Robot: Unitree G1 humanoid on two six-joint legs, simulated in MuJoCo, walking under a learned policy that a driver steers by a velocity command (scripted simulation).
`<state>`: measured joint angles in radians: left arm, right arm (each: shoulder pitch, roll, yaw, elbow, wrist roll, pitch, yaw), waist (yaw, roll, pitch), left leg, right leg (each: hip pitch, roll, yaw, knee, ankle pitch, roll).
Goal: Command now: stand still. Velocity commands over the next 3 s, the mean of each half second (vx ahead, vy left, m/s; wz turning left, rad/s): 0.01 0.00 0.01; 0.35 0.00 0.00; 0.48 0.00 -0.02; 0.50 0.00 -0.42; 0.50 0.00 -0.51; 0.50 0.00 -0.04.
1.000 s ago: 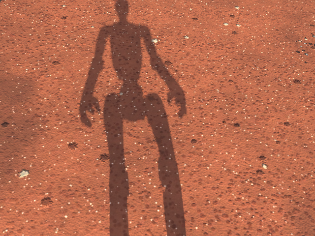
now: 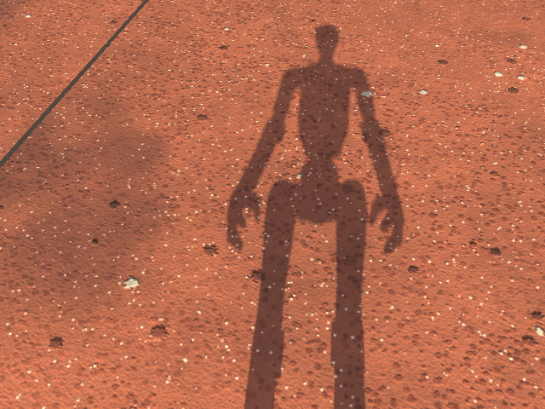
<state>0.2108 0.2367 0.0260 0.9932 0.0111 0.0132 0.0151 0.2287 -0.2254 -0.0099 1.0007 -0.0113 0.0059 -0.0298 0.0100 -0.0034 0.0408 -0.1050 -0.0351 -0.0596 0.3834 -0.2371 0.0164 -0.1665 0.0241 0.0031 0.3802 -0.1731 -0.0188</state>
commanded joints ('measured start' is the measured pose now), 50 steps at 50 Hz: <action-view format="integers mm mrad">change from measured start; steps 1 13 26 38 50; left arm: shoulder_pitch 9 59 70 371 373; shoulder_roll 90 63 42 96 22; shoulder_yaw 14 -4 -1 40 -9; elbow -2 93 98 121 118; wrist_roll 0 0 13 12 6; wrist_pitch -9 -10 -1 -79 -120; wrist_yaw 3 11 7 -7 5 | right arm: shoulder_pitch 17 54 131 -19 -295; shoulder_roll -108 -71 -88 -62 10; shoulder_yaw -16 1 -17 -42 -14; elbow -3 79 104 -11 -124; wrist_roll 0 2 -5 -38 -9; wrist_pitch -11 -14 2 -69 -52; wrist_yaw -5 -8 -5 37 65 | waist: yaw -1 -1 -24 68 39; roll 15 9 58 -79 -99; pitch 17 21 104 136 109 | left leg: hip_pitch -93 -96 -172 -682 -539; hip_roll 109 102 100 48 36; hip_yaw -106 -93 -170 31 197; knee -102 -99 -112 682 337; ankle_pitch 33 45 -531 -205 135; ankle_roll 34 39 118 89 32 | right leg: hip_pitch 28 12 -161 235 159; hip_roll -95 -99 -17 -374 -175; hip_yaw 106 105 62 566 60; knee -66 -62 68 -252 -230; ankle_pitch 22 22 -451 -500 515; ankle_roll -19 -16 -59 -196 -139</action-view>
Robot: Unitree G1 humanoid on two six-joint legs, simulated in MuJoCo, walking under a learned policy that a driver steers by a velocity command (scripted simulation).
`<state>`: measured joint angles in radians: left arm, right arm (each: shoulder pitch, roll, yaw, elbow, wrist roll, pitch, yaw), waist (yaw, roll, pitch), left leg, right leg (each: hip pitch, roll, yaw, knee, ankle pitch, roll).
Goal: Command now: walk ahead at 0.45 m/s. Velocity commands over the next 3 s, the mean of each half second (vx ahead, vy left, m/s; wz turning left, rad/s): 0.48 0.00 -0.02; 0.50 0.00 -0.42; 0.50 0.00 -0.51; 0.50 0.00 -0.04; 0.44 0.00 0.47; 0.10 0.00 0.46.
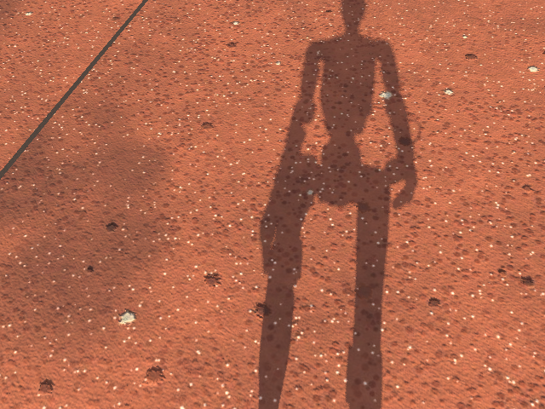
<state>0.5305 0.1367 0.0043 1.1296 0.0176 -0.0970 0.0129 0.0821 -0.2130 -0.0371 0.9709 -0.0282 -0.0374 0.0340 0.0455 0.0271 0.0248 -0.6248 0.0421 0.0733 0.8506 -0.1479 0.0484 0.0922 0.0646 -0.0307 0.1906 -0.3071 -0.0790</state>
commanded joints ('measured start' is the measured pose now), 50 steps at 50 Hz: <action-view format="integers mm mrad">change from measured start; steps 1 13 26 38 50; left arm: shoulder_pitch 55 -136 -533 -206 -85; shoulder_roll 132 118 79 265 229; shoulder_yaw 13 42 23 112 92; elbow -15 -116 -267 -193 -190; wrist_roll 0 14 -4 -8 -18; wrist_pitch -11 13 52 55 27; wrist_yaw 8 -18 -48 -25 -13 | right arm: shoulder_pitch -164 165 430 234 -64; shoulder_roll -6 -40 -71 -116 -83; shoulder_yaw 15 -20 -1 -18 -12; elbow -104 15 91 -68 -229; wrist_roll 12 14 13 20 -14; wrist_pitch -8 -51 -79 -92 -6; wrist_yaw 0 -27 -46 -37 -19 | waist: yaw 4 -34 -92 36 8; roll -137 -50 31 -52 -77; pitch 125 46 87 -123 20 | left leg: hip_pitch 27 459 597 -110 -57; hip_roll -53 213 115 -14 37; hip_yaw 76 -392 -42 -128 -68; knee -183 -697 -735 581 -13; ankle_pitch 56 -91 413 -206 93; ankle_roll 12 215 103 15 -98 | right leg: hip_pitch -101 -630 -707 82 -194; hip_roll -222 -147 -120 -376 -156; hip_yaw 87 91 -63 582 315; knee -39 1065 490 80 21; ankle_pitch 692 31 340 156 507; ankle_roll -78 -21 23 -333 -142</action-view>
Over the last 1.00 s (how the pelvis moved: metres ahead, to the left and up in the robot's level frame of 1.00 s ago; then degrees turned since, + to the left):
0.18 -0.04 -0.01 0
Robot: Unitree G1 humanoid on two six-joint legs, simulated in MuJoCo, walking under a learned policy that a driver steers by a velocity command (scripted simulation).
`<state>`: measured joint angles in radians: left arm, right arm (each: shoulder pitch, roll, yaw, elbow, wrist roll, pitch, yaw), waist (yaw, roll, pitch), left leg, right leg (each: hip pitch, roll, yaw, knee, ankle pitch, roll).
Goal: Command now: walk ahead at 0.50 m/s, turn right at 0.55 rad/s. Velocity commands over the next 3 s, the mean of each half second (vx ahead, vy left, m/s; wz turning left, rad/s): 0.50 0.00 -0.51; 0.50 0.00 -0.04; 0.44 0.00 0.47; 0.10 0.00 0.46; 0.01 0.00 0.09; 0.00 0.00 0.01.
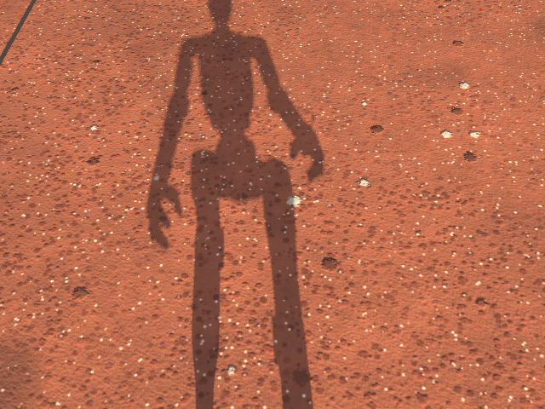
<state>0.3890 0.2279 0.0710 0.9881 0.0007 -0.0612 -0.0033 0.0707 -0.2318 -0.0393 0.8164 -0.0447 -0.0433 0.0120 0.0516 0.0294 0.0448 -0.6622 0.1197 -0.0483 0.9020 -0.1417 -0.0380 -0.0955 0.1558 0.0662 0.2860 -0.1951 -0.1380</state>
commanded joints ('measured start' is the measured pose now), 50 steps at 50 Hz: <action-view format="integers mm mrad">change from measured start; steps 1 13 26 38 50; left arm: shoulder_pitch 76 131 -218 74 -47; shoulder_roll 141 53 67 240 99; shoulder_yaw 26 10 -15 19 -9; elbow -50 -174 -249 -185 -122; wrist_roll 0 -38 42 84 18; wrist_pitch -7 -17 37 -14 -53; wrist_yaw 4 4 -53 -6 5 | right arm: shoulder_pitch -83 288 276 401 206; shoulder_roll -65 -314 -110 -59 -58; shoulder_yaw -8 -60 -23 1 -29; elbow -88 -90 7 20 11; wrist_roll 5 -23 27 59 17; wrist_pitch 0 -44 -75 -36 26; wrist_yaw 5 -37 1 0 29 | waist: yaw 15 -112 -51 88 -60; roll -84 242 58 -186 -84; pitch -5 -393 -5 -315 28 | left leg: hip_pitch -29 1000 541 231 -33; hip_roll -49 330 100 -43 -26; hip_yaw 52 -580 2 195 -1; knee -95 -547 -769 88 124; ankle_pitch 106 -146 186 66 28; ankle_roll -10 241 216 98 68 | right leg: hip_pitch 23 -419 -554 376 2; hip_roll -247 8 -195 -473 -383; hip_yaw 225 83 -8 288 -62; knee -64 867 620 116 -186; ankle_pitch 408 -335 54 -102 232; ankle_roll -77 56 106 -94 -31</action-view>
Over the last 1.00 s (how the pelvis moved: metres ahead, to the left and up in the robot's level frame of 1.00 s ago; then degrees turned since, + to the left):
0.57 -0.04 0.01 -16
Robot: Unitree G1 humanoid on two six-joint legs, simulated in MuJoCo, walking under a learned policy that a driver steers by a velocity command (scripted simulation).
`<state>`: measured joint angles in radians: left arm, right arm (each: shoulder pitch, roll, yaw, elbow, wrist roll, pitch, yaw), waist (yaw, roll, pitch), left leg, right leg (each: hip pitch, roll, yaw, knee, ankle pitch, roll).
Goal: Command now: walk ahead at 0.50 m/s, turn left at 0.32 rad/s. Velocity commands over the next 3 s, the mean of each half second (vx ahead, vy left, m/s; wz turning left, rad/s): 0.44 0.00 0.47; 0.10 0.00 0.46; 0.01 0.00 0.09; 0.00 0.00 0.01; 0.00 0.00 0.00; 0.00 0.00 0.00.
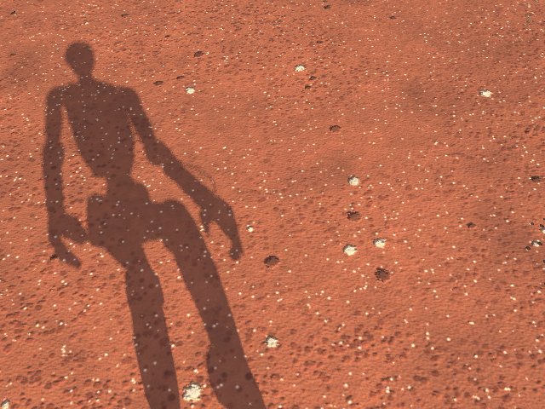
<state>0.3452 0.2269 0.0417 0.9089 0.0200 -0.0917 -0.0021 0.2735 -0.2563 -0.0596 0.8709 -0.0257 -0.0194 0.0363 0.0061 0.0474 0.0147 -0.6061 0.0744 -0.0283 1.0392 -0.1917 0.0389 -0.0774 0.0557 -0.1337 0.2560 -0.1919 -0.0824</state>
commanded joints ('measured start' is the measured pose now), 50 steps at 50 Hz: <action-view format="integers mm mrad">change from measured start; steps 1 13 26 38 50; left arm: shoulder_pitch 5 65 -67 -228 -179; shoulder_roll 98 189 94 151 139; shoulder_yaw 19 34 11 2 -12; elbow -37 18 -156 -238 -216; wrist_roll -1 10 16 -11 2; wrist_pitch -23 16 77 70 78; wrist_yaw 5 37 12 28 33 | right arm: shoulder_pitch -29 -54 26 71 51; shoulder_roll -30 -63 -167 -193 -119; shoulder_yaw -7 -13 -45 -56 -19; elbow -55 -115 -86 -126 -110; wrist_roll -2 -15 24 4 15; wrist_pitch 1 -9 -22 36 87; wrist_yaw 6 11 -33 -57 -38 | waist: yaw -10 -58 23 -44 -43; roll -101 -147 -14 47 -187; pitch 65 -47 -72 -41 -66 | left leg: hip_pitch -103 230 446 580 274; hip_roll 18 -160 32 51 -189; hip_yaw -15 201 -145 -355 -84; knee -54 -446 -696 -541 -23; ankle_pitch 109 -56 895 760 -265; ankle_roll -11 145 211 150 -73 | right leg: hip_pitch -6 207 -477 -436 -138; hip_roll -279 -314 -115 -46 -244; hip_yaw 111 -96 131 191 318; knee -155 331 806 429 39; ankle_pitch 251 1013 -68 -75 365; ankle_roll -84 -28 141 94 -109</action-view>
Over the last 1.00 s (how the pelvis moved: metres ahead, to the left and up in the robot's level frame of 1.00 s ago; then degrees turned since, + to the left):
0.50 -0.08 0.00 -14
